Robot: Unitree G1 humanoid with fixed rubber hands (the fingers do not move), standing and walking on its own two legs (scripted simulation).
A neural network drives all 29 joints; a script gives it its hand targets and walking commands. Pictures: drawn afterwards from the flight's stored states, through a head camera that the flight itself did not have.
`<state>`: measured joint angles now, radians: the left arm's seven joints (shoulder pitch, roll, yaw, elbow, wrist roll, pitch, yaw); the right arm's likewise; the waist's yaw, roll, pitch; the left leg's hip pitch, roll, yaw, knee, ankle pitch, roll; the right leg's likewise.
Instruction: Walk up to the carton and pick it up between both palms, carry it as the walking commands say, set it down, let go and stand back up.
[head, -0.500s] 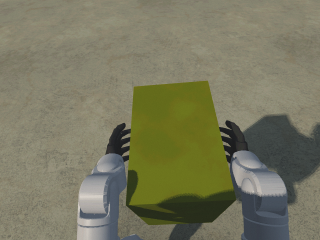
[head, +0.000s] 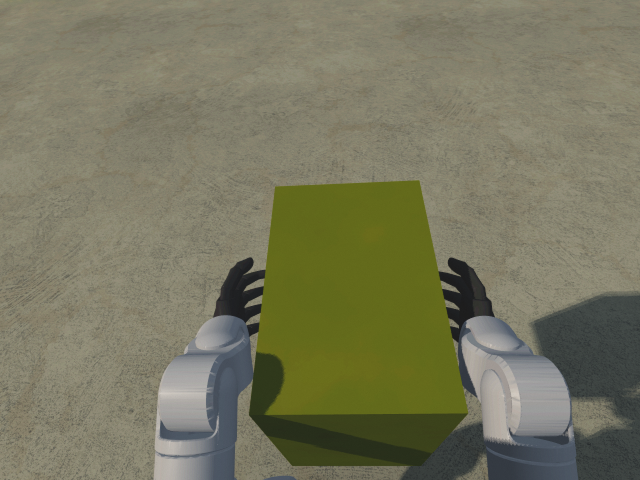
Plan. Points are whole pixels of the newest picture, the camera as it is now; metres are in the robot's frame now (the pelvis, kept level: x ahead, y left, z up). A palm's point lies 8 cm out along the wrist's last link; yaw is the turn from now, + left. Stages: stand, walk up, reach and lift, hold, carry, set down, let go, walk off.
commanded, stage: carry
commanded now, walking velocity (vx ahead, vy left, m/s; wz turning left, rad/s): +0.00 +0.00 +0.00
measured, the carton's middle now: (351, 332) +0.29 +0.00 +0.03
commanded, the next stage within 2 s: none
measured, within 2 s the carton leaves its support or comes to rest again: neither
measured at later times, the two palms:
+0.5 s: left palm (114, 386) +0.19 +0.24 +0.09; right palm (371, 382) +0.20 -0.02 +0.09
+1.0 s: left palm (86, 429) +0.15 +0.26 +0.09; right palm (361, 411) +0.17 -0.01 +0.09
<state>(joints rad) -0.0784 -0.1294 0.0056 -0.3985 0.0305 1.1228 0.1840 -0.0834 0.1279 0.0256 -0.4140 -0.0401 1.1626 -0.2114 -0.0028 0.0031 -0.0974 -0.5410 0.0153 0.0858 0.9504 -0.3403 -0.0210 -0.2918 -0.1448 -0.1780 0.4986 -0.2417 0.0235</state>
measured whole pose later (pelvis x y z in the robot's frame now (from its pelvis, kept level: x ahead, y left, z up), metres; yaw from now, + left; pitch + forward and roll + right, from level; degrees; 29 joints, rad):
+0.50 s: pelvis -0.06 +0.10 -0.01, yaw +3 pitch +3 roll -1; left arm -0.11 -0.13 0.00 -0.36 0.03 1.15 0.20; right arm -0.08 0.13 0.00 -0.37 -0.03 1.15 -0.20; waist 0.00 0.02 -0.12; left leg -0.40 0.02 0.15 0.46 -0.12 0.06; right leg -0.30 -0.05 -0.10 0.50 -0.24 0.02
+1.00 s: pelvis -0.10 +0.10 -0.01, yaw +4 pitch +2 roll -1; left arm -0.13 -0.13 0.03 -0.32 0.03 1.15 0.20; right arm -0.12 0.13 -0.01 -0.31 -0.02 1.15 -0.21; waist 0.01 0.02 -0.12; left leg -0.42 0.04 0.16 0.41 -0.06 0.06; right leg -0.33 -0.04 -0.11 0.52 -0.26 0.00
